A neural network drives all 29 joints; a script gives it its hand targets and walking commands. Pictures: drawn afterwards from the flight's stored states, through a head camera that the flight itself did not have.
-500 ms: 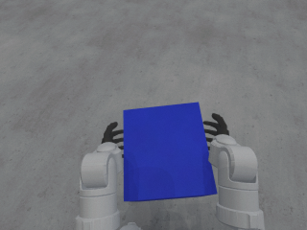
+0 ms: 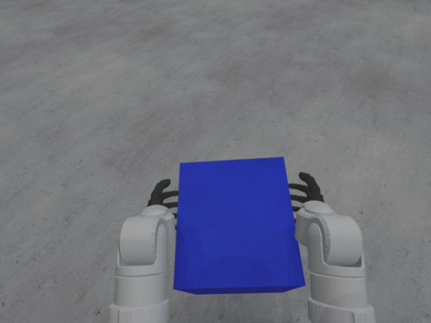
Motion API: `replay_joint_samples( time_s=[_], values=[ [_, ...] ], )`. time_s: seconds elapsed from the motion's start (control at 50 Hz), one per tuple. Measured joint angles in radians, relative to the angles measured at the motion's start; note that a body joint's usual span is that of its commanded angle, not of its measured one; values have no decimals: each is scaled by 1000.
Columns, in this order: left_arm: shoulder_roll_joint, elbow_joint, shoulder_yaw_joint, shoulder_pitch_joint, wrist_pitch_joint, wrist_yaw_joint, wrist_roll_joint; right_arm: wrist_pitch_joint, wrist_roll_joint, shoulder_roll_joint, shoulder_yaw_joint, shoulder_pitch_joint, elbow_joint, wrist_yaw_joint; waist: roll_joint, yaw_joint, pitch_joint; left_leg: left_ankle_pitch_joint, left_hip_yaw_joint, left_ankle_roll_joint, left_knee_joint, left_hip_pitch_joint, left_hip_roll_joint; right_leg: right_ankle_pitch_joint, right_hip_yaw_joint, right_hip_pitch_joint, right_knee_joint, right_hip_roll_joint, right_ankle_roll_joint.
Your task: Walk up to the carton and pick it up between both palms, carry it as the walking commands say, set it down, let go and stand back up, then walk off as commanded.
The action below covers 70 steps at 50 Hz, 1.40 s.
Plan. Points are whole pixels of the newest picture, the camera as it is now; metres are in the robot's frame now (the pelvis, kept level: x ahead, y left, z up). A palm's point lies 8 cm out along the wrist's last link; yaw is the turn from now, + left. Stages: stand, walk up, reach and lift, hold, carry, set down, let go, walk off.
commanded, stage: carry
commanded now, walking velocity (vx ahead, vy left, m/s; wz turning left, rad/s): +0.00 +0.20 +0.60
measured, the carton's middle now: (235, 232) +0.31 -0.02 -0.01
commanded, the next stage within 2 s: none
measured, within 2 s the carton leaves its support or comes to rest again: neither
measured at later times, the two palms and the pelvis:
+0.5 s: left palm (17, 284) +0.21 +0.32 +0.07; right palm (183, 231) +0.28 +0.07 +0.07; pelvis -0.05 +0.12 +0.00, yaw +16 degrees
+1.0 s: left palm out of the picture +0.09 +0.50 +0.08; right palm (51, 273) +0.23 +0.27 +0.07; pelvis -0.11 +0.24 +0.00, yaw +31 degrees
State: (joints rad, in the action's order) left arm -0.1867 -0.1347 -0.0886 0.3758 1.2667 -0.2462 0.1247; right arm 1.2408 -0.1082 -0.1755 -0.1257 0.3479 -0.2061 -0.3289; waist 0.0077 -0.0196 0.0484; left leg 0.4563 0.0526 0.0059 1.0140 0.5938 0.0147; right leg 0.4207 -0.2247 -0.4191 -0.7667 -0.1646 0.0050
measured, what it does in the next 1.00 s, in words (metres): steps to the left, turning left: left foot, then right foot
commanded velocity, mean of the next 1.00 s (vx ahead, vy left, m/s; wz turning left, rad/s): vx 0.00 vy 0.20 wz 0.60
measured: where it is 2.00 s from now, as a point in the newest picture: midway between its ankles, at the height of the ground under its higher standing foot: outside the picture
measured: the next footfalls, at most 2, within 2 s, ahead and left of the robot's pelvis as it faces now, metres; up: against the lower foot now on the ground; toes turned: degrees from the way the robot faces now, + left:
left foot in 0.10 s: +0.07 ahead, +0.18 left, +0.00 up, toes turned +7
right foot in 0.36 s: +0.01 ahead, +0.00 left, +0.00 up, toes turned +1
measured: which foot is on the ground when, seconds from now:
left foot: up 0.00-0.08, down 0.10-0.36, up 0.38-0.58, down 0.60-0.92, up 0.94-1.00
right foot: down 0.00-0.10, up 0.12-0.34, down 0.36-0.62, up 0.64-0.88, down 0.90-1.00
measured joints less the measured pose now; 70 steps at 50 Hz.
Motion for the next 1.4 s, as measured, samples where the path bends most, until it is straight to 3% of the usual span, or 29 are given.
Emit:
replay_joint_samples(
  time_s=[0.08,0.1,0.14,0.18,0.22,0.28,0.34,0.38,0.42,0.48,0.56,0.6,0.62,0.64,0.68,0.72,0.84,0.9,0.92,0.96,1.0,1.04,1.14,1.18,1.22,1.26,1.3,1.34,1.4],
  values=[
    [4,2,-17,-10,-6,47,26,21,34,-13,-8,35,13,-58,-35,-15,5,-49,-6,-1,-224,-93,-40,19,-8,10,-42,-74,48],
    [5,-1,-20,-14,-8,54,30,21,34,-17,-11,45,20,-61,-42,-21,7,-126,3,-6,-283,-116,-38,29,-8,10,-63,-97,65],
    [10,-8,-35,-26,-11,60,37,8,23,-27,-7,68,61,-53,-67,-13,-1,-150,29,1,-267,-121,-7,47,42,-8,-120,-122,91],
    [17,-11,-51,-43,-8,62,39,-5,11,-34,3,87,114,-45,-46,0,-2,-123,30,19,-246,-108,-11,187,111,-53,-234,-54,106],
    [17,-7,-60,-47,2,35,17,-10,-2,-35,5,90,143,-29,-21,9,-7,-138,15,26,-263,-95,-5,239,125,-85,-303,6,107],
    [11,-2,-60,-27,6,2,-9,-10,-14,-32,-8,83,126,-11,0,27,-31,-188,-10,49,-307,-74,28,188,108,-96,-268,69,97],
    [4,-31,-58,-10,-7,-14,-31,-6,-14,-34,-14,86,61,-16,23,46,-63,-217,-21,71,-310,-44,67,62,93,-41,-73,106,68],
    [0,-40,-48,0,-28,-12,-36,-8,-20,-28,-15,82,15,-11,41,59,-71,-138,-18,61,-231,2,85,-28,85,-31,-7,95,8],
    [-1,-27,-35,3,-36,-15,-42,-11,-17,-23,-15,56,-10,-13,59,41,-79,-5,-26,39,-25,56,84,-7,48,-25,-26,71,-13],
    [-2,-4,-22,4,-15,-15,-30,-4,-11,-9,-10,24,1,-2,49,17,-69,-27,-11,11,86,58,29,-1,3,10,-3,24,9],
    [1,-21,-14,-2,1,5,-3,8,21,-8,-2,23,-8,-34,-8,2,-42,-54,-1,-1,-106,-31,-48,2,-7,7,-16,-52,57],
    [-2,-23,-22,8,0,19,11,11,30,-16,-17,44,-5,-47,-43,-14,-35,-113,6,9,-260,-102,-45,22,-3,1,-58,-107,90],
    [-2,-22,-31,9,-4,28,22,4,29,-22,-22,57,10,-47,-74,-14,-40,-126,24,12,-259,-108,-19,18,25,-10,-87,-136,94],
    [0,-24,-39,4,-7,36,29,-2,24,-28,-23,72,31,-46,-83,-9,-45,-115,34,18,-243,-108,-9,63,69,-29,-139,-126,100],
    [7,-26,-53,-16,-14,47,32,-11,20,-37,-15,92,72,-53,-63,6,-54,-95,38,32,-229,-107,-14,200,135,-73,-272,-51,115],
    [13,-29,-57,-32,-13,31,11,-12,12,-37,-5,95,92,-48,-38,13,-59,-106,33,49,-254,-105,-6,236,139,-105,-337,5,116],
    [4,-73,-42,-8,-10,-28,-34,-15,-6,-36,-21,91,23,-13,19,40,-102,-191,2,98,-339,-90,75,126,101,-106,-208,109,89],
    [-2,-96,-43,8,-17,-39,-44,-18,-20,-36,-21,93,-17,1,42,56,-103,-207,12,120,-341,-76,123,9,95,-36,-19,117,44],
    [-5,-89,-40,14,-24,-37,-42,-21,-28,-35,-25,91,-23,8,69,59,-99,-204,9,119,-322,-64,125,-21,84,-26,8,119,3],
    [-9,-62,-29,24,-29,-28,-35,-23,-26,-23,-23,59,-39,12,95,45,-86,-54,4,77,-149,-9,124,-16,49,-21,1,99,-36],
    [-12,-32,-27,31,-21,-11,-23,-15,-10,-9,-13,24,-46,-2,84,22,-77,0,8,51,41,29,98,-5,11,7,6,63,-30],
    [-12,-9,-28,29,-12,5,-11,3,6,-3,-1,6,-43,-27,51,12,-62,-18,6,21,91,28,45,-2,-10,29,14,29,-13],
    [-4,3,-27,10,-12,42,11,40,35,-17,-18,47,-23,-83,-29,-16,-23,-40,-28,-12,-98,-50,-59,11,-35,47,-10,-64,42],
    [-4,15,-31,11,-14,48,23,37,30,-28,-46,76,8,-79,-49,-27,-5,-76,-13,-12,-257,-120,-70,30,-37,47,-47,-113,77],
    [1,18,-44,10,-11,48,38,9,21,-39,-56,100,70,-60,-84,-24,-4,-155,22,-22,-265,-132,-36,33,8,31,-108,-160,103],
    [16,17,-59,-8,-2,54,48,-19,17,-44,-37,112,143,-54,-69,-4,-8,-113,33,-5,-228,-125,-36,183,90,-14,-231,-99,128],
    [24,28,-70,-20,6,38,31,-30,14,-41,-15,104,185,-49,-39,12,-14,-110,25,15,-235,-118,-34,268,115,-45,-293,-25,135],
    [18,37,-74,-10,14,3,-1,-24,7,-34,-14,89,176,-37,-18,22,-32,-161,2,8,-270,-106,-9,253,108,-59,-285,28,129],
    [-2,17,-71,9,0,-38,-33,-18,-3,-34,-40,89,111,-22,19,43,-78,-198,-22,54,-306,-85,40,146,87,-61,-188,86,109]
  ],
)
